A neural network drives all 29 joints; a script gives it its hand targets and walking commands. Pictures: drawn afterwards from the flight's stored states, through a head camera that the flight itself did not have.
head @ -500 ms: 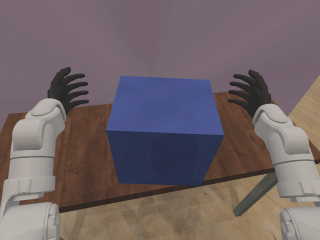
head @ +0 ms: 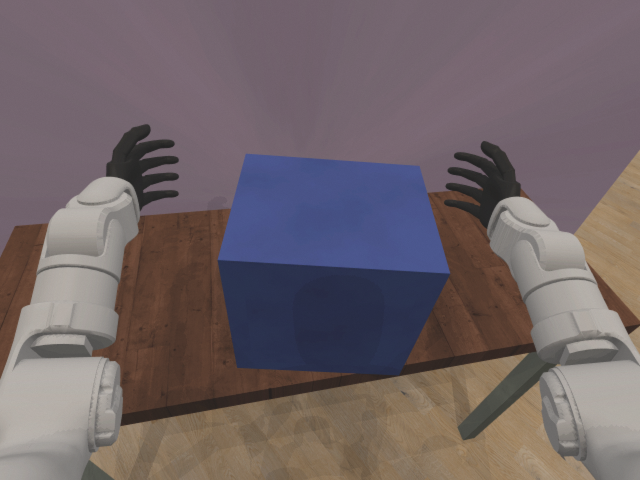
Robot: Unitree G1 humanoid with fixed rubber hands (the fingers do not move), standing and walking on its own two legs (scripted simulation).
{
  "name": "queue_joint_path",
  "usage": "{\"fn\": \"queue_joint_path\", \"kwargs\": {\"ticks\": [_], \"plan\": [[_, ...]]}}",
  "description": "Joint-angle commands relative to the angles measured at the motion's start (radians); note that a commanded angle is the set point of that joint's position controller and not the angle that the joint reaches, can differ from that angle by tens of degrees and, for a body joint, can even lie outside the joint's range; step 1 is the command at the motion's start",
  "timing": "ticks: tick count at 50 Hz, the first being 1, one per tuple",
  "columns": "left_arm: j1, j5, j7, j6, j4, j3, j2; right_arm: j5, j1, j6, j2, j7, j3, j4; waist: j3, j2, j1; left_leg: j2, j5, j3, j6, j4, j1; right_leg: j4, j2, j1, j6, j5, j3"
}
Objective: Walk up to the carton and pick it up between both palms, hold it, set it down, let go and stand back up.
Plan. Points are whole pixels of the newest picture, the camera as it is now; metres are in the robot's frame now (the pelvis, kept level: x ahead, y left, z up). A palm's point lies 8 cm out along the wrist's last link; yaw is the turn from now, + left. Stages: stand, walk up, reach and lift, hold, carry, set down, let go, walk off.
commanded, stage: reach and lift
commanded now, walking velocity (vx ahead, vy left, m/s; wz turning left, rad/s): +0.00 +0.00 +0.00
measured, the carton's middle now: (325, 269) +0.40 -0.03 +0.05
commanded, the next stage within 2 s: none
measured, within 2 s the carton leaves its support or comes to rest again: neither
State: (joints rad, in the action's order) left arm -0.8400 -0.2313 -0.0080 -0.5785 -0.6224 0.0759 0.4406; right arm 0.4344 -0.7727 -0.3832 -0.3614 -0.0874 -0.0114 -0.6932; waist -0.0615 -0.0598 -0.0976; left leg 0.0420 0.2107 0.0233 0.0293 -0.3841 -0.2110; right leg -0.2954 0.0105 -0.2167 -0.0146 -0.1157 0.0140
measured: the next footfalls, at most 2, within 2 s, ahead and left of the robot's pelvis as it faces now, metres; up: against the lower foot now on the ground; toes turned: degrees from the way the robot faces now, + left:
none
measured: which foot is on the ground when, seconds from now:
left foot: down 0.00-1.00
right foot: down 0.00-1.00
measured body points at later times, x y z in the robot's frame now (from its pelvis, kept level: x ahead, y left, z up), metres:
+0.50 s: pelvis +0.00 +0.00 -0.01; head +0.02 +0.01 +0.44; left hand +0.43 +0.19 +0.08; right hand +0.39 -0.21 +0.08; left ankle -0.01 +0.13 -0.75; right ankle +0.02 -0.13 -0.75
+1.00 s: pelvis +0.00 +0.00 -0.01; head +0.02 +0.03 +0.44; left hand +0.43 +0.16 +0.07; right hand +0.39 -0.20 +0.08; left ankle -0.01 +0.13 -0.75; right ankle +0.02 -0.13 -0.75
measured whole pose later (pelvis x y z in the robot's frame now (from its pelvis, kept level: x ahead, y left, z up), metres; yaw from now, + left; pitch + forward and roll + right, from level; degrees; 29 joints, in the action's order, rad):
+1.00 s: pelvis +0.00 +0.00 -0.01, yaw +0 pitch +6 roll -1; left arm -0.69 -0.19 0.04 -0.09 -0.88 0.02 0.22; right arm 0.24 -0.65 -0.05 -0.15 -0.17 -0.07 -0.83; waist -0.09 -0.02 -0.07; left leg 0.04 0.25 0.03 0.03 -0.47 -0.34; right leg -0.38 0.01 -0.34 -0.02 -0.15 0.01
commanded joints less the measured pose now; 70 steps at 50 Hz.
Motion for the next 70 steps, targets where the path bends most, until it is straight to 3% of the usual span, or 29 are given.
{"fn": "queue_joint_path", "kwargs": {"ticks": [1, 11, 18, 24, 29, 38, 46, 60, 70], "plan": [[-0.502, -0.006, 0.012, 0.139, 0.182, 0.016, 0.118, -0.060, -0.450, 0.116, -0.186, 0.004, -0.106, 0.210, -0.472, 0.158, -0.003, -0.064, -0.331, -0.041, 0.028, 0.006, 0.198, -0.028, 0.055, 0.169, -0.004, 0.302, -0.060], [-0.482, -0.039, 0.045, 0.340, 0.169, 0.009, 0.089, -0.177, -0.423, 0.245, -0.097, -0.004, -0.133, 0.317, -0.618, 0.106, 0.042, -0.070, -0.312, -0.051, 0.028, -0.031, 0.157, -0.076, 0.049, 0.134, -0.022, 0.302, -0.058], [-0.433, -0.019, 0.034, 0.462, -0.008, 0.004, 0.051, -0.207, -0.376, 0.302, -0.033, -0.024, -0.095, 0.191, -0.610, 0.065, 0.060, -0.072, -0.287, -0.057, 0.016, -0.037, 0.073, -0.095, 0.041, 0.151, -0.025, 0.299, -0.038], [-0.409, -0.002, 0.020, 0.520, -0.048, -0.001, 0.029, -0.190, -0.360, 0.351, -0.020, -0.050, -0.071, 0.148, -0.637, 0.067, 0.049, -0.079, -0.348, -0.061, 0.030, -0.060, 0.083, -0.101, 0.047, 0.182, -0.029, 0.355, -0.036], [-0.393, 0.003, 0.013, 0.513, -0.030, -0.005, 0.011, -0.179, -0.358, 0.363, -0.018, -0.067, -0.067, 0.152, -0.607, 0.071, 0.035, -0.082, -0.371, -0.063, 0.039, -0.063, 0.105, -0.093, 0.054, 0.184, -0.029, 0.360, -0.040], [-0.434, -0.003, 0.032, 0.523, -0.036, -0.048, -0.051, -0.185, -0.382, 0.360, 0.043, -0.068, -0.072, 0.088, -0.525, 0.124, 0.026, -0.076, -0.305, -0.052, 0.044, -0.058, 0.110, -0.069, 0.046, 0.082, -0.011, 0.226, -0.051], [-0.433, 0.053, 0.044, 0.546, -0.025, -0.032, -0.118, -0.200, -0.385, 0.383, 0.091, -0.075, -0.066, 0.070, -0.587, 0.153, 0.032, -0.072, -0.422, -0.039, 0.057, -0.096, 0.172, -0.073, 0.051, 0.073, -0.007, 0.288, -0.059], [-0.407, 0.156, 0.076, 0.490, 0.017, 0.048, -0.207, -0.226, -0.403, 0.368, 0.184, -0.100, -0.034, 0.129, -0.530, 0.072, 0.077, -0.072, -0.382, -0.063, 0.023, -0.048, 0.147, -0.065, 0.055, 0.156, -0.024, 0.296, -0.045], [-0.422, 0.166, 0.076, 0.527, -0.012, 0.045, -0.257, -0.247, -0.409, 0.371, 0.239, -0.104, -0.024, 0.114, -0.539, 0.063, 0.075, -0.074, -0.341, -0.071, 0.014, -0.036, 0.126, -0.061, 0.044, 0.164, -0.026, 0.291, -0.035]]}}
